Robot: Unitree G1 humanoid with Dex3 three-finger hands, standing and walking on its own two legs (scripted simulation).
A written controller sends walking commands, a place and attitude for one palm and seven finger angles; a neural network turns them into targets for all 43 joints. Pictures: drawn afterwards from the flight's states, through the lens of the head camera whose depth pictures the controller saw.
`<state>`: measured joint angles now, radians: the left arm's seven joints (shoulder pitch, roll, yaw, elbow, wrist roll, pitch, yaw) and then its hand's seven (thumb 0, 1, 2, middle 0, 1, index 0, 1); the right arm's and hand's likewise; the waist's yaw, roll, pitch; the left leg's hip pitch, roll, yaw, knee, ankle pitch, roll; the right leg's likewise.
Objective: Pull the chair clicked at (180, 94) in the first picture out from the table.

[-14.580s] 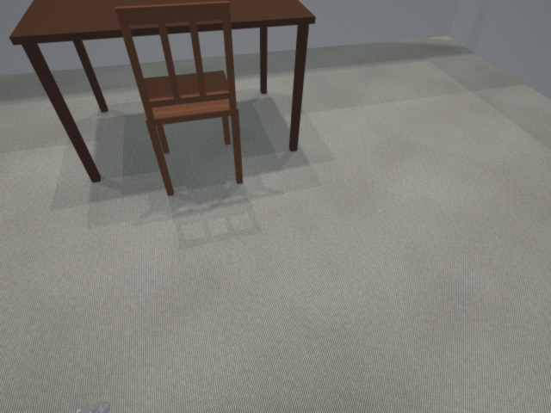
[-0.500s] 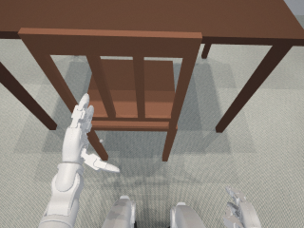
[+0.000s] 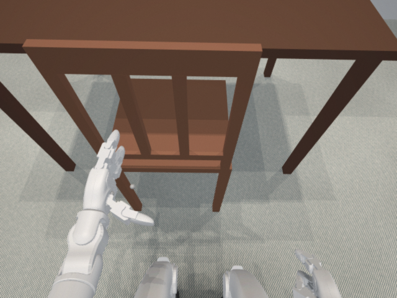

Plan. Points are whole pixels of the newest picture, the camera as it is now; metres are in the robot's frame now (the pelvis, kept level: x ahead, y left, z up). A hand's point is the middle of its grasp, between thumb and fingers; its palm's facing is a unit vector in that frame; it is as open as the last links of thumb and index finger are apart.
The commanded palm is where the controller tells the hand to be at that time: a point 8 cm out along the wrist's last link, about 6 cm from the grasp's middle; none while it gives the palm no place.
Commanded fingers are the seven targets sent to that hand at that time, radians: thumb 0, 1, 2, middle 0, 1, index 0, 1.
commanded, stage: aim the fingers beside a spindle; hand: left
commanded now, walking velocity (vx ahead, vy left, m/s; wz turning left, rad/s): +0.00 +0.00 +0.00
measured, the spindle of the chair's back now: (135, 120) +0.49 +0.16 +0.02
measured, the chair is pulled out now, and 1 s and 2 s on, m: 0.00 0.00 0.00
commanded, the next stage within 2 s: push the fingers through the gap in 1.82 s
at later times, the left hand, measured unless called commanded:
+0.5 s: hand (136, 192) +0.31 +0.13 +0.03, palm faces -0.05 -1.00 -0.03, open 16.9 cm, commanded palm +0.30 +0.20 +0.03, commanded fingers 0.00 -0.50 0.30 -0.06 -0.08 -0.06 -0.08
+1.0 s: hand (124, 187) +0.33 +0.16 +0.02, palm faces +0.00 -1.00 -0.05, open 16.9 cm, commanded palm +0.29 +0.20 +0.01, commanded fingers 0.00 -0.50 0.30 -0.06 -0.08 -0.06 -0.08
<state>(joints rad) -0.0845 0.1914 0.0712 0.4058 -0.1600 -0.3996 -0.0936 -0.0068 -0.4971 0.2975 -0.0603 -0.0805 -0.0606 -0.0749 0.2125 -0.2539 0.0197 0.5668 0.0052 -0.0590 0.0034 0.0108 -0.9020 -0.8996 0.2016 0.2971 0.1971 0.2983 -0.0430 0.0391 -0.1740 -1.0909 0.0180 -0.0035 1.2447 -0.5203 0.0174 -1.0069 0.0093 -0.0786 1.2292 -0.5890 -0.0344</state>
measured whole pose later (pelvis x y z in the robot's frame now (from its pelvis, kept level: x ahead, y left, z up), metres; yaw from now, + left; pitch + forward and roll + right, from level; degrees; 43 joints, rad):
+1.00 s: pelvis +0.00 +0.01 +0.00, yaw +0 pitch +20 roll -2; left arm -0.08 0.20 0.08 0.39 -0.15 -0.42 -0.07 -0.01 -0.50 0.30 -0.06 -0.08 -0.06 -0.08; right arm 0.20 -0.25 0.02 0.57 0.00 -0.06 0.01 0.01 -0.90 -0.90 0.20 0.30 0.20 0.30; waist -0.04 0.04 -0.17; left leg -1.10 0.02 -0.01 1.26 -0.52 0.02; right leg -1.01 0.01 -0.08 1.23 -0.59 -0.03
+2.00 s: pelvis +0.00 +0.00 -0.01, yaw +0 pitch +21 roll -2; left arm -0.10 0.21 0.10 0.39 -0.14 -0.43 -0.06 -0.01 -0.50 0.30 -0.06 -0.08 -0.06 -0.08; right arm 0.19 -0.25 0.03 0.57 0.00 -0.07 0.01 0.01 -0.90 -0.90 0.20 0.30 0.20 0.30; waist -0.04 0.04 -0.17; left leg -1.11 0.02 -0.02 1.28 -0.53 0.02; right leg -1.02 0.01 -0.09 1.25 -0.59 -0.03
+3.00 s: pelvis +0.00 +0.01 -0.01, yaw -1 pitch +25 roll -3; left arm -0.54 0.25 0.20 0.77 -0.10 -0.44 -0.05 -0.01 -0.50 0.30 -0.06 -0.08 -0.06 -0.08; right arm 0.25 -0.26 0.02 0.63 -0.03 -0.04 0.02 0.01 -0.90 -0.90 0.20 0.30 0.20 0.30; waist -0.11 0.05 -0.16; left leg -1.19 0.02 0.01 1.27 -0.52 0.03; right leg -1.11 0.02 -0.07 1.25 -0.57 -0.02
